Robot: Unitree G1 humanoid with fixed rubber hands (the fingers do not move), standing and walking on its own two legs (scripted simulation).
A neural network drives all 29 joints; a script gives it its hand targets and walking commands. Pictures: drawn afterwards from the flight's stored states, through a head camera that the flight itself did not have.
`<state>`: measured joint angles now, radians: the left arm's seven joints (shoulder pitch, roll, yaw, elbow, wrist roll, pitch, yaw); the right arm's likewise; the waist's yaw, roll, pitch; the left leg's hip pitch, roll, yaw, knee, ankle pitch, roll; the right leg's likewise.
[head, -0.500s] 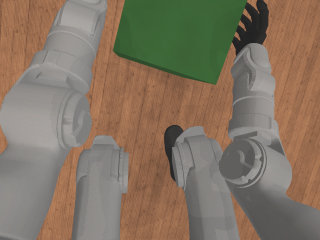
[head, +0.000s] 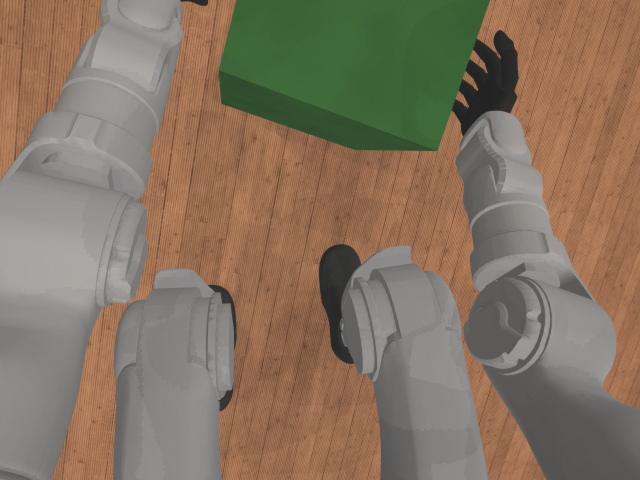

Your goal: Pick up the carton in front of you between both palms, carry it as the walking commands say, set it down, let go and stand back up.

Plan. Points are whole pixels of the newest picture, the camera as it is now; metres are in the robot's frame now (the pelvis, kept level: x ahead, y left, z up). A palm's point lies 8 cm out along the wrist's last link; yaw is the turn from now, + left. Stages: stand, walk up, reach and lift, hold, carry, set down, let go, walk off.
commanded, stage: set down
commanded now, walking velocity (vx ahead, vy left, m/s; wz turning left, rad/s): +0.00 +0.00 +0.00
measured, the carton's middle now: (334, 36) +0.55 -0.06 -0.26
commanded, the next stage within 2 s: let go in 1.18 s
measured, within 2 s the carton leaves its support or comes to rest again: neither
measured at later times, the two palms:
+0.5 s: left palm out of the picture +0.58 +0.12 -0.05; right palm (576, 106) +0.46 -0.22 -0.07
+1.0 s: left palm out of the picture +0.59 +0.15 +0.09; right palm out of the picture +0.46 -0.23 +0.09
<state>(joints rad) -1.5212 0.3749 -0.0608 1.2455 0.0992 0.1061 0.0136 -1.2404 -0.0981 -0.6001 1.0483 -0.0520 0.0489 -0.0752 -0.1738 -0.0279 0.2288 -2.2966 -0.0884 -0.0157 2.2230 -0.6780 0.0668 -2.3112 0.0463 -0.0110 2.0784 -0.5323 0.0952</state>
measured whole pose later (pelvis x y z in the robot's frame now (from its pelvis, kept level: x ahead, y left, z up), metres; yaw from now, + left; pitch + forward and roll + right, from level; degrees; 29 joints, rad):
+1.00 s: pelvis +0.00 +0.00 +0.18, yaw +2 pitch +46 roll -6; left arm -1.41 0.49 -0.01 1.05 0.02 0.30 -0.10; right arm -0.98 -0.02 -0.43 0.58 0.07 0.25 -0.17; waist -0.23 0.06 -0.01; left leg -1.87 -0.08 -0.05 1.56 -0.49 0.04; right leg -1.87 0.02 -0.01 1.43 -0.37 0.05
